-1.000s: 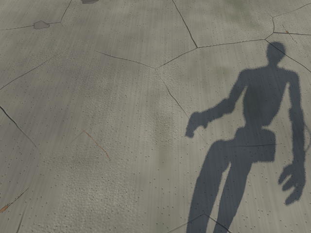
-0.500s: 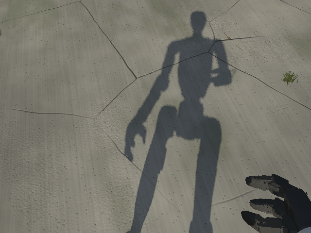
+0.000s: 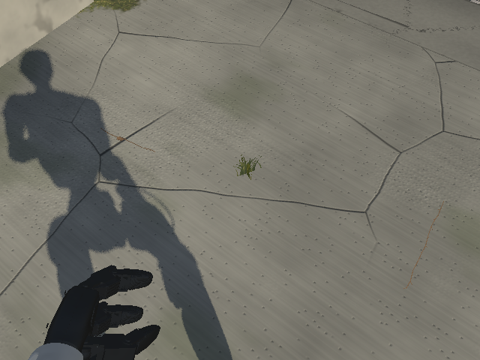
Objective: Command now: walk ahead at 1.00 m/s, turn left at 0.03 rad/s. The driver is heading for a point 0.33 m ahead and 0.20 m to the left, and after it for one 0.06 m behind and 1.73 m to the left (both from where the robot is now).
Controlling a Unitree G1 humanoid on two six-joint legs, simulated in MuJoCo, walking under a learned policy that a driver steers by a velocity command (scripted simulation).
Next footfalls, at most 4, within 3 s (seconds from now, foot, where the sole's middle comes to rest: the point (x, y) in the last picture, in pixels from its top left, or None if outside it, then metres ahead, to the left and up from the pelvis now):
0.02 right None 0.20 -0.06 -0.75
0.46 left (185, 306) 0.61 0.12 -0.75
0.88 right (172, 181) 1.05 0.16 -0.75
1.36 left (40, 173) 1.13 0.60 -0.75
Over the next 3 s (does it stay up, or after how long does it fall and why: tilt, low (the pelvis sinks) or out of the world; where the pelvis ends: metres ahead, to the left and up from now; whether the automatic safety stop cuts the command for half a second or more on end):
stays up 1.15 1.94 0.01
